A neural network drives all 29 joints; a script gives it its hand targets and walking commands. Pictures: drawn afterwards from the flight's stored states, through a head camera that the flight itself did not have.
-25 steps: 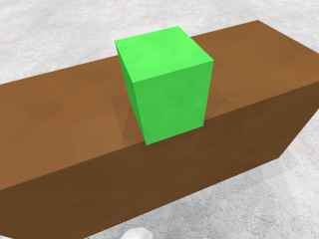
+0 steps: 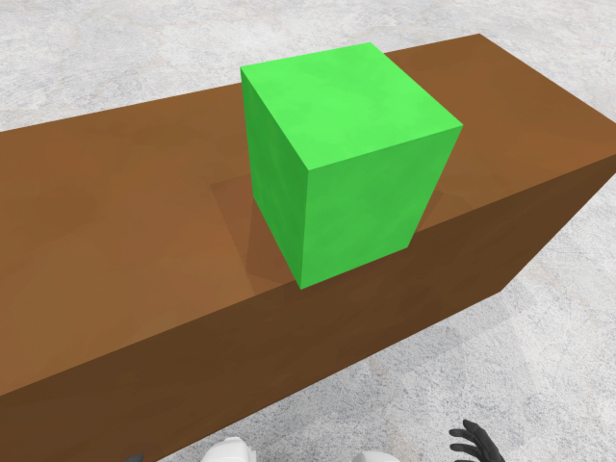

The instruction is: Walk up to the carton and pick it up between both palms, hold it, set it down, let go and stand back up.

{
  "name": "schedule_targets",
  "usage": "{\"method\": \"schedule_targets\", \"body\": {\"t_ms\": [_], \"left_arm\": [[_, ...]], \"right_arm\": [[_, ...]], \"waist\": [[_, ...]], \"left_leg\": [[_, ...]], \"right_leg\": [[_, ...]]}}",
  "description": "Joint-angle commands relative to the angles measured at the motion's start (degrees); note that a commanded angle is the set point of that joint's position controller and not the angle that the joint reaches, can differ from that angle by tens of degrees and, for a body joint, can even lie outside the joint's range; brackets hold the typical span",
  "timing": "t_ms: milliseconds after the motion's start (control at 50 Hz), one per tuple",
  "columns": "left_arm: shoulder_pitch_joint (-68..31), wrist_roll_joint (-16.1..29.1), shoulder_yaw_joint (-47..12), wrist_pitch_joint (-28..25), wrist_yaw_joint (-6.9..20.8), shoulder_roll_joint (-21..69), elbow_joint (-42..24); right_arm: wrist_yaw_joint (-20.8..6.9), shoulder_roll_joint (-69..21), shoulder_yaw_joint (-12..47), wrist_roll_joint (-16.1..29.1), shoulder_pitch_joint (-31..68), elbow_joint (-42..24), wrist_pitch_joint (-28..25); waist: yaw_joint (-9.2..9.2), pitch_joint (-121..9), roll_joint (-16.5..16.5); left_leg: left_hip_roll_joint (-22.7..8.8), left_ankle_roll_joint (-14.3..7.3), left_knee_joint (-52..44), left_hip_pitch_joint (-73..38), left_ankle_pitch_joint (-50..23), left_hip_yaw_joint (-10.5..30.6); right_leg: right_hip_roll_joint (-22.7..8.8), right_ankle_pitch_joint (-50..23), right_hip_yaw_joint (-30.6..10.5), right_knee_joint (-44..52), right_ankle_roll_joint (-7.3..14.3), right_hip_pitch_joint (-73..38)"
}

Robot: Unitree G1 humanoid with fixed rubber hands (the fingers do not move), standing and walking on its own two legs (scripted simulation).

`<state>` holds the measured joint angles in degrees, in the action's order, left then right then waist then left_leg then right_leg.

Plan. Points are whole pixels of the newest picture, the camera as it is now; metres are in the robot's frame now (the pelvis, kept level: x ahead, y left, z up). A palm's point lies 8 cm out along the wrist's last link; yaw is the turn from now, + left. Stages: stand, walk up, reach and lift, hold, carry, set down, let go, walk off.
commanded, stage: walk up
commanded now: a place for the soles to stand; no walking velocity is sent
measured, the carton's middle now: (334, 168) +0.50 -0.02 +0.09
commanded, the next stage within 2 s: none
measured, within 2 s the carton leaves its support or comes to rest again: neither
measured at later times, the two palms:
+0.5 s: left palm out of the picture +0.03 +0.20 -0.12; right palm out of the picture +0.03 -0.25 -0.12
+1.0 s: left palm out of the picture +0.08 +0.21 -0.12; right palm out of the picture +0.01 -0.34 -0.10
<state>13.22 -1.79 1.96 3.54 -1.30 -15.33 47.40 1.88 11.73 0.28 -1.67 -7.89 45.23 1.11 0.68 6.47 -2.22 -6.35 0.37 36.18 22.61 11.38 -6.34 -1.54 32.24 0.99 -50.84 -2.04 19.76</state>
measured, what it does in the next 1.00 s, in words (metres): steps on the spot: right foot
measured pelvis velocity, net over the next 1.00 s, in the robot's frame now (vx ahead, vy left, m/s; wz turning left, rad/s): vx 0.00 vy -0.08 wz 0.14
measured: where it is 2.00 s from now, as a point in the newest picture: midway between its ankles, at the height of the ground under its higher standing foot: outside the picture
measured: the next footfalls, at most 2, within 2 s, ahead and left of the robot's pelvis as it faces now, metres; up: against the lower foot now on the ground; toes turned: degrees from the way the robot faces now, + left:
right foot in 0.06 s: +0.02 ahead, -0.13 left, +0.00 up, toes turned -3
right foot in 1.16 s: +0.22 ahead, -0.30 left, +0.00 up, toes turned +26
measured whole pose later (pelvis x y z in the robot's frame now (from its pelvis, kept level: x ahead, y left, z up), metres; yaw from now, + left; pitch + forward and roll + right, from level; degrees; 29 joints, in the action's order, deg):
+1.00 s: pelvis +0.00 -0.08 +0.01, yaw +8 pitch -1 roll +1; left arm 8.4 -4.9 1.5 4.9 2.1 -20.1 46.0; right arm 5.4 11.2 -2.0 -2.5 -23.0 52.2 -1.9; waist 1.7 6.5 -6.3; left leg -1.5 3.0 29.8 17.5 11.8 5.3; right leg -5.5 21.9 -2.7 -60.1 -4.0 31.0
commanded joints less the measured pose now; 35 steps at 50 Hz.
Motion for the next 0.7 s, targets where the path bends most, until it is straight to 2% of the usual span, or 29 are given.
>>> {"method": "schedule_targets", "body": {"t_ms": [0,20,40,60,80,100,120,160,180,200,220,240,260,280,300,320,360,400,480,680], "left_arm": [[8.9,0.3,1.6,-1.9,1.1,-2.0,-2.1],[10.1,0.5,2.0,-2.5,1.4,-2.9,-2.1],[11.1,0.5,2.4,-2.9,1.5,-5.2,-2.1],[6.0,2.2,3.2,-2.8,1.1,-9.5,-3.4],[2.5,3.2,3.7,-2.5,0.6,-10.9,-3.0],[0.4,2.7,2.5,-2.7,0.5,-6.1,-2.8],[-0.4,1.8,1.8,-2.7,0.2,-4.9,-2.7],[-2.4,0.7,1.2,-3.0,0.1,-5.2,-3.2],[-2.0,0.5,0.9,-3.2,0.6,-4.8,-2.7],[-1.5,0.3,0.7,-3.3,1.0,-5.0,-2.3],[-1.7,0.4,0.4,-3.3,1.3,-5.2,-1.8],[-0.3,0.7,-0.2,-3.6,1.6,-4.2,-1.4],[2.3,1.2,-1.1,-4.0,1.8,-2.2,-1.1],[6.5,1.7,-1.9,-3.6,1.5,-0.1,0.1],[5.3,1.3,-2.0,-3.2,1.3,-0.2,1.2],[3.3,1.2,-1.5,-3.3,1.2,-2.0,1.4],[4.0,2.0,-1.4,-3.8,1.4,-3.5,2.8],[3.8,1.9,-1.5,-4.5,1.3,-3.9,3.6],[2.8,1.8,-1.9,-4.9,1.1,-3.1,4.8],[4.5,1.4,-2.5,-4.8,0.8,-3.4,8.2]], "right_arm": [[0.4,12.4,-3.1,-0.7,0.9,-2.7,0.3],[0.0,11.8,-2.4,-0.8,0.7,-2.3,0.6],[-0.6,8.1,-1.1,-0.5,-2.2,-2.3,0.7],[-0.8,4.5,-0.2,1.4,-2.5,-3.5,0.6],[-0.1,6.0,-0.9,1.5,0.2,-2.8,1.0],[-0.4,6.8,-1.1,1.3,0.4,-2.0,1.2],[-0.6,6.0,-1.0,1.4,-0.5,-1.3,0.8],[-0.5,5.2,-0.8,0.3,-5.4,1.2,-0.5],[-0.5,5.4,-0.7,-0.1,-5.8,1.5,-1.4],[-0.5,5.4,-0.6,-0.3,-5.9,1.5,-2.1],[-0.5,5.6,-0.4,-0.3,-6.8,1.5,-2.6],[-0.5,6.7,-0.5,-0.6,-7.9,1.5,-3.0],[-0.3,8.4,-0.8,-0.7,-8.7,1.5,-3.2],[-0.7,11.6,-1.4,0.9,-6.7,2.3,-2.6],[-1.1,11.1,-1.4,1.4,-5.7,3.0,-1.8],[-1.5,8.6,-0.4,1.5,-6.9,3.9,-1.5],[-1.5,7.9,0.2,0.9,-8.1,4.5,-1.6],[-1.7,7.0,0.6,0.9,-9.8,5.6,-2.3],[-1.5,6.9,0.7,1.0,-10.3,6.9,-3.1],[-0.9,7.6,1.3,1.0,-10.5,9.7,-3.2]], "waist": [[-2.37,-10.3,12.3],[-3.62,-10.0,9.6],[-3.18,-10.4,0.6],[-1.75,-6.3,-7.8],[-3.02,-2.9,-7.0],[-2.00,0.0,-4.3],[-1.89,1.0,-5.0],[0.03,-1.5,-8.8],[-0.06,-4.3,-7.5],[-0.09,-6.7,-5.8],[0.64,-8.4,-4.3],[0.63,-10.5,-2.4],[-0.33,-11.5,0.8],[-3.44,-9.5,3.5],[-2.82,-4.6,4.3],[-1.45,-1.2,2.7],[-0.88,-0.1,3.1],[-0.13,-1.9,2.8],[0.12,-2.3,1.7],[-0.24,-4.1,2.9]], "left_leg": [[-11.3,-9.2,-10.1,-4.0,-0.4,12.6],[-9.6,-6.8,-7.1,-0.4,2.5,10.2],[-5.1,-3.3,0.9,4.2,10.4,5.2],[3.3,-0.1,4.9,8.1,19.7,-1.1],[2.2,-0.7,13.1,-0.4,22.9,4.7],[2.7,-1.0,13.9,-0.4,19.5,5.6],[3.5,-1.0,12.6,2.8,17.1,5.5],[2.8,-1.1,6.5,0.9,10.7,4.5],[3.6,-1.1,2.0,-1.9,7.7,3.1],[4.4,-1.3,-3.0,-5.7,3.1,2.0],[3.9,-2.0,-8.8,-10.7,-4.7,3.0],[1.3,-3.0,-9.6,-16.0,-9.5,7.4],[-3.5,-4.3,-10.1,-19.7,-11.9,14.0],[-6.0,-6.7,-12.9,-11.1,0.8,17.8],[-4.6,-6.1,-15.7,-3.5,11.9,17.0],[-2.1,-4.7,-16.1,-1.4,13.2,14.1],[0.5,-3.4,-13.5,-4.0,8.4,10.9],[1.3,-3.0,-11.7,-7.3,3.9,9.7],[0.8,-3.2,-11.8,-8.4,1.9,10.2],[0.1,-3.6,-12.0,-8.1,-4.6,11.4]], "right_leg": [[0.6,-12.8,1.7,17.3,2.7,-8.2],[0.7,-17.9,0.1,23.4,3.9,-11.9],[-5.4,-14.2,-11.0,29.8,5.8,-13.9],[-15.2,-4.8,-25.2,36.0,9.0,-7.1],[-18.3,2.8,-25.3,38.0,13.6,6.3],[-14.0,0.9,-20.0,38.1,12.4,6.3],[-11.3,-8.1,-15.4,36.0,11.5,2.3],[-9.4,-26.1,-10.0,29.8,10.3,-3.1],[-8.7,-32.6,-8.2,26.7,10.0,-5.7],[-8.4,-34.7,-6.9,24.2,9.7,-6.9],[-8.7,-34.0,-6.4,22.4,8.8,-5.7],[-8.4,-29.2,-6.3,21.5,7.4,-3.0],[-6.1,-21.1,-5.0,20.1,6.0,0.6],[-2.7,-10.1,-3.4,23.8,4.9,-3.5],[-3.0,-7.1,-4.3,26.5,5.0,-6.6],[-3.3,-6.7,-5.9,27.9,5.1,-6.4],[-4.8,-7.1,-7.1,30.6,5.5,-3.7],[-6.0,-7.7,-7.5,32.3,5.7,-3.0],[-5.2,-10.4,-5.3,32.6,5.6,-3.8],[-4.9,-19.6,-2.2,30.5,5.3,-8.6]]}}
